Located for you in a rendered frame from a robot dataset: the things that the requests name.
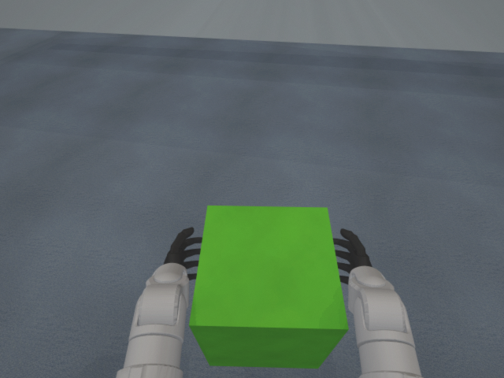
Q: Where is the robot right forearm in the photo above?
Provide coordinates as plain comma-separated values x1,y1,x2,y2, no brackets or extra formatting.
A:
348,266,424,378

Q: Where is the robot left forearm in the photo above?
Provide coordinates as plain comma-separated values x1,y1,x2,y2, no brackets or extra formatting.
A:
116,263,189,378

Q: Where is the left robot hand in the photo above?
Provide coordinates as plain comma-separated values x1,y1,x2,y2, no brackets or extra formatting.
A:
164,228,202,280

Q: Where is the right robot hand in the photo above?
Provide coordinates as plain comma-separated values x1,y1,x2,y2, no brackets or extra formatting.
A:
333,228,372,284

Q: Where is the carton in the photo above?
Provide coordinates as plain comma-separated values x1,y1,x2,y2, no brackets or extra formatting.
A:
189,206,349,369

